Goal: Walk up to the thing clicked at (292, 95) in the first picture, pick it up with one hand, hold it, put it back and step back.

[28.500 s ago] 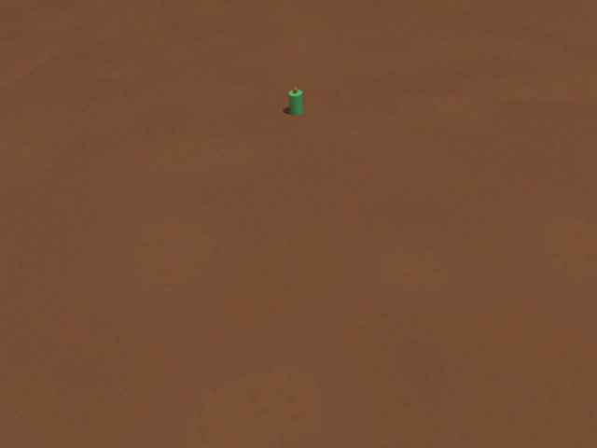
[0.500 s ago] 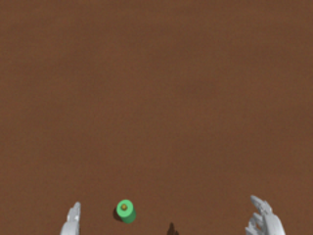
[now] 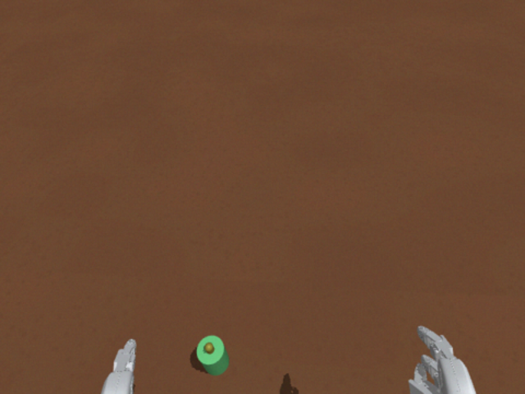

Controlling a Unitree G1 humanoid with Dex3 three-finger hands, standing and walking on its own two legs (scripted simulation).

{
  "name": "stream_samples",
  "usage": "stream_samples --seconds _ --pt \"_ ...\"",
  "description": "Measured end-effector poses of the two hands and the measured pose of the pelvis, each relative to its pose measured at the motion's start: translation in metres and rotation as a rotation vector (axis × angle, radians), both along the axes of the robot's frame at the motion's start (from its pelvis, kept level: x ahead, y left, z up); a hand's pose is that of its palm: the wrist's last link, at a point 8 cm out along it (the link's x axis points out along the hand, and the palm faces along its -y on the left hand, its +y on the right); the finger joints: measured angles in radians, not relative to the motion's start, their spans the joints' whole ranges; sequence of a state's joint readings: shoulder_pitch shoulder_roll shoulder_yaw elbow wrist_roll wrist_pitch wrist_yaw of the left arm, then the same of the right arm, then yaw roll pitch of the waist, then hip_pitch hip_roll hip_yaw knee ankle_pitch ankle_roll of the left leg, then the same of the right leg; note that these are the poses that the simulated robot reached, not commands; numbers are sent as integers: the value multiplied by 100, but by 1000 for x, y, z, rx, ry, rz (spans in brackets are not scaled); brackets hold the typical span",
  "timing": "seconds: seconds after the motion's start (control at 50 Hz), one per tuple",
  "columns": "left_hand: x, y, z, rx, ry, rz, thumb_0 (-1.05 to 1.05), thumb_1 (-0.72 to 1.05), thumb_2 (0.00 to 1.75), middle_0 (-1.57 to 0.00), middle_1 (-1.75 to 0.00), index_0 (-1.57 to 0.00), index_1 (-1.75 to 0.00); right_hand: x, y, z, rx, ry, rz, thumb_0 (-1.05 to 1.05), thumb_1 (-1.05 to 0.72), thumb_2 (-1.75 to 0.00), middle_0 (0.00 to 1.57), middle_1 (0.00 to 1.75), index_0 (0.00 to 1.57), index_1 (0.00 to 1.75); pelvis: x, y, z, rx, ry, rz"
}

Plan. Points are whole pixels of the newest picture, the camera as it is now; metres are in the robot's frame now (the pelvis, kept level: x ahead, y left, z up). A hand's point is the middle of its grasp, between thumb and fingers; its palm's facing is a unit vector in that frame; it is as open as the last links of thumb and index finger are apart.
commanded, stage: home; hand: left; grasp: from the side
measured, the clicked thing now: (212, 354) +0.40 +0.22 -0.64
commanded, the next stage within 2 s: stand in 0.58 s
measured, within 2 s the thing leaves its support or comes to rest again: neither
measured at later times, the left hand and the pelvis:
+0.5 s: hand out of the picture +0.17 +0.19 -0.06, palm faces +0.10 -0.95 -0.29, open 17.4 cm; pelvis +0.00 +0.00 +0.00, yaw +0 degrees
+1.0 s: hand out of the picture +0.17 +0.19 -0.06, palm faces +0.10 -0.95 -0.29, open 12.4 cm; pelvis +0.00 +0.01 +0.00, yaw +0 degrees
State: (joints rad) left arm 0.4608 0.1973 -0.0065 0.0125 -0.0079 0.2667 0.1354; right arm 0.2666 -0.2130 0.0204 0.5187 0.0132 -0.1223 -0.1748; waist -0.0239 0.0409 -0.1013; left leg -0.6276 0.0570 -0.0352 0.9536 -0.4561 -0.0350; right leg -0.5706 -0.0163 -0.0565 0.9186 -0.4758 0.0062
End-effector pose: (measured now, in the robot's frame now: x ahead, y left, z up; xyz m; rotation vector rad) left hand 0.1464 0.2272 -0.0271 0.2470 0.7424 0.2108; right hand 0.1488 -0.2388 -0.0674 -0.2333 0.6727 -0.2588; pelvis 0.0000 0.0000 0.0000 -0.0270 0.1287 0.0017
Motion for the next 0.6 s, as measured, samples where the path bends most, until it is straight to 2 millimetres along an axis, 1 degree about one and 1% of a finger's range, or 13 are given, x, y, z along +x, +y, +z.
stream_samples --seconds 0.6 --pt "-2 5 0 -9 -9 1 -1 -52 6 -6 -5 -6 -6 -4 5 2 -11 3 2 1 -90 -90 21 30 21 30 -2 5 1 -4 -5 -2"
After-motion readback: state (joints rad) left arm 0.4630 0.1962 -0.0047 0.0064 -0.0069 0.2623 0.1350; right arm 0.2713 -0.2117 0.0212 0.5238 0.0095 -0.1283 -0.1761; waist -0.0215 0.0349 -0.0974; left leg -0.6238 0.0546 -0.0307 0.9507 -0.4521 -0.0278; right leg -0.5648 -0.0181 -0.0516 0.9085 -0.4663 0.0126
